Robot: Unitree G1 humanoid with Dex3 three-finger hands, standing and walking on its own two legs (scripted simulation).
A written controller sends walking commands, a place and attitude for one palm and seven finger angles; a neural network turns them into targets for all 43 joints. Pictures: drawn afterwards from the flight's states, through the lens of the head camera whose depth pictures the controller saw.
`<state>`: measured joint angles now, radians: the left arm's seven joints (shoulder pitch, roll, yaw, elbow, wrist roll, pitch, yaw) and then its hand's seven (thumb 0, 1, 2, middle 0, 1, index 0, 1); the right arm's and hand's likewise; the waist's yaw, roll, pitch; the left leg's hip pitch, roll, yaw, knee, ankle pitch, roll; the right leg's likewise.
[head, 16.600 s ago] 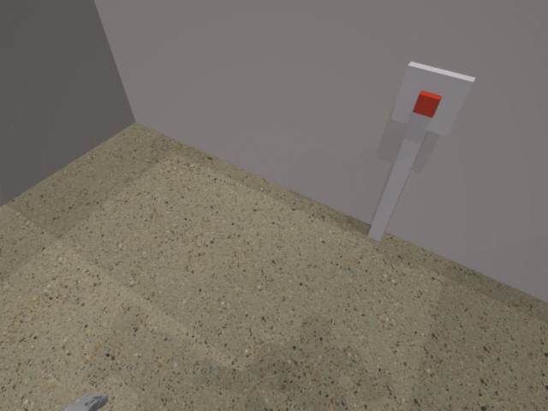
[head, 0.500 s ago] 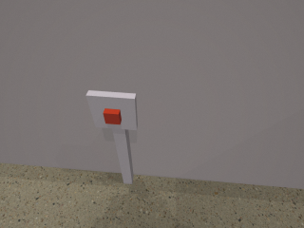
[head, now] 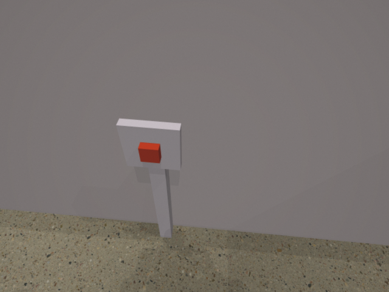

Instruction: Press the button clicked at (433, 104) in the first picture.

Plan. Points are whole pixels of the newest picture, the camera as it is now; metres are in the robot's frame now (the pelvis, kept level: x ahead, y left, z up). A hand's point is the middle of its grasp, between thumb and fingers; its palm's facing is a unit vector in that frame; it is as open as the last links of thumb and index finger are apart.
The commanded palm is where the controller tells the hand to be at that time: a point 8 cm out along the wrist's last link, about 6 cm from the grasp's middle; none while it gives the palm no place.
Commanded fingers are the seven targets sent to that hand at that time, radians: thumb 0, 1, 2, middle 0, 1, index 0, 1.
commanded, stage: raise the hand and make a fist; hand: left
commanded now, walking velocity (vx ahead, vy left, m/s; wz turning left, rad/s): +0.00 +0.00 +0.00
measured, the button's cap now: (150, 152) +0.51 +0.17 -0.05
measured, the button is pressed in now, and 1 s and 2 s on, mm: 0 0 0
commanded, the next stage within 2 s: none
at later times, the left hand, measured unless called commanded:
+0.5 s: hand out of the picture +0.15 +0.19 -0.10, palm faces +0.03 -1.00 +0.00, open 5.1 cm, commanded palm +0.13 +0.25 -0.07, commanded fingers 0.00 0.90 0.90 -0.86 -1.02 -0.86 -1.02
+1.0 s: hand (110, 274) +0.17 +0.19 -0.07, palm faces -0.03 -1.00 -0.05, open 3.1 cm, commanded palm +0.15 +0.25 -0.07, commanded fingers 0.00 0.90 0.90 -1.30 -1.50 -1.30 -1.50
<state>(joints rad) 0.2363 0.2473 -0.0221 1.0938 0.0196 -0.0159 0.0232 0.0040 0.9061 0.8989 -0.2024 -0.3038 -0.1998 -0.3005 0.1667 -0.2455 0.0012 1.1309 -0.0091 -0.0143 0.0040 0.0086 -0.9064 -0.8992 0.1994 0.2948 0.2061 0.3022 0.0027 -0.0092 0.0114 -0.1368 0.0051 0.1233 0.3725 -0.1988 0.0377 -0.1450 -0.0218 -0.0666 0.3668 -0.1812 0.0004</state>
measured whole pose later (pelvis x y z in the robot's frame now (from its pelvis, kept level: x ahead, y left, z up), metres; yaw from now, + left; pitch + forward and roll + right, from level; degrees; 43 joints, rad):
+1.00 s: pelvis -0.02 -0.02 -0.11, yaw +2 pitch +17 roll -3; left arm 0.44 0.26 0.22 0.01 -0.32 -0.43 -0.40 0.02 0.90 0.90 -1.23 -1.43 -1.23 -1.43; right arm 0.22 -0.23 -0.04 0.55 0.03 -0.21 -0.04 0.02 -0.90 -0.90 0.20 0.30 0.21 0.30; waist 0.00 0.03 -0.16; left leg -1.01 0.06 0.02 1.26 -0.55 0.02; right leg -0.97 -0.02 -0.14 1.21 -0.54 -0.04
